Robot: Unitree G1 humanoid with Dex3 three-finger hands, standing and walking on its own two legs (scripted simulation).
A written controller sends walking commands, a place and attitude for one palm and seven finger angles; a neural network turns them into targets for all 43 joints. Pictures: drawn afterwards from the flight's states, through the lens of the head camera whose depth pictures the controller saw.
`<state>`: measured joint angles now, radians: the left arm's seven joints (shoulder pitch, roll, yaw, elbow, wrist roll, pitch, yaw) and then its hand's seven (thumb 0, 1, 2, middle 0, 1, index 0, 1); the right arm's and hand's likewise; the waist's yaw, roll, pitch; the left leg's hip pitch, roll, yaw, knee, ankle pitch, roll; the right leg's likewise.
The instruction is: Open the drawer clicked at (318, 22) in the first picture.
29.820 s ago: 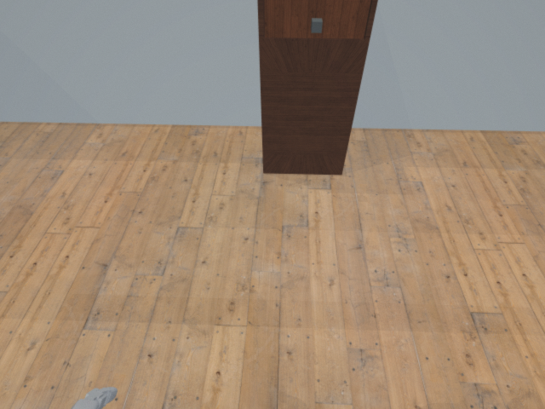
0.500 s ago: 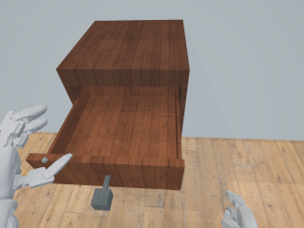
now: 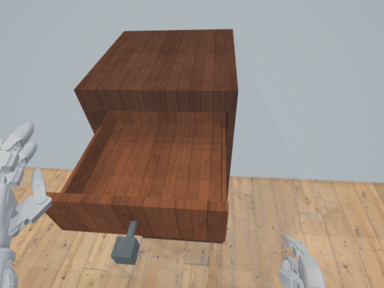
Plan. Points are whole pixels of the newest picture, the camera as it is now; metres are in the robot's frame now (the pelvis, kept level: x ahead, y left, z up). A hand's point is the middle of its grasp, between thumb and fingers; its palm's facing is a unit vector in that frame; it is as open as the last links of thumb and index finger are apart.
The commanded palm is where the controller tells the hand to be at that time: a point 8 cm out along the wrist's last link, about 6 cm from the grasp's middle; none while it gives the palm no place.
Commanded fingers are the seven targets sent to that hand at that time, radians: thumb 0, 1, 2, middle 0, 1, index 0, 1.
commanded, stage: step back with the hand held close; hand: left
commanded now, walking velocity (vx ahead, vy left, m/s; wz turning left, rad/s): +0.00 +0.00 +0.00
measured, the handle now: (128, 240) +0.20 +0.16 +0.02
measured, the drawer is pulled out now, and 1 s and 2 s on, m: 0.30 0.30 0.30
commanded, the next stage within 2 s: stop stepping back and stand still in 1.20 s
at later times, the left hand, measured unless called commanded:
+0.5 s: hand (13, 230) +0.14 +0.25 +0.19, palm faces +0.33 -0.78 -0.54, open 7.4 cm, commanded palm +0.07 +0.30 +0.21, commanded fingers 0.00 0.90 0.90 -0.20 -0.30 -0.20 -0.30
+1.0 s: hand out of the picture +0.08 +0.28 +0.21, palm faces +0.44 -0.77 -0.46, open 7.4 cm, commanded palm +0.01 +0.32 +0.21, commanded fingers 0.00 0.90 0.90 -0.20 -0.30 -0.20 -0.30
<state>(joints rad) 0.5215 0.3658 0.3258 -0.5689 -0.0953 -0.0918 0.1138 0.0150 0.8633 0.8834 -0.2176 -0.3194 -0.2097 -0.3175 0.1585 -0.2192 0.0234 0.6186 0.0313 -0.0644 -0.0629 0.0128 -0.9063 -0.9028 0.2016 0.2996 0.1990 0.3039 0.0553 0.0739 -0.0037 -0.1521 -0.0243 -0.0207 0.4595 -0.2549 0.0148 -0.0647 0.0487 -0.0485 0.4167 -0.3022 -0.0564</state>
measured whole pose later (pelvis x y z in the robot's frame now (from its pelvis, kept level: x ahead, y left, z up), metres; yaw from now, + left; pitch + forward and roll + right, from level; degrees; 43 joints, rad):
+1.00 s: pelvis -0.12 +0.04 -0.02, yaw +1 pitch +1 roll -3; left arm 0.55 0.47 0.49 -0.72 -0.05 -0.23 0.16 0.02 0.88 0.89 -0.22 -0.30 -0.21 -0.30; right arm 0.20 -0.19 0.00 0.58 0.00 -0.09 -0.05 0.01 -0.91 -0.90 0.20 0.30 0.20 0.30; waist -0.01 0.00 0.02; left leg -0.48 0.00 0.00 0.58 -0.12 0.06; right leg -0.41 0.06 -0.01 0.88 -0.46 0.00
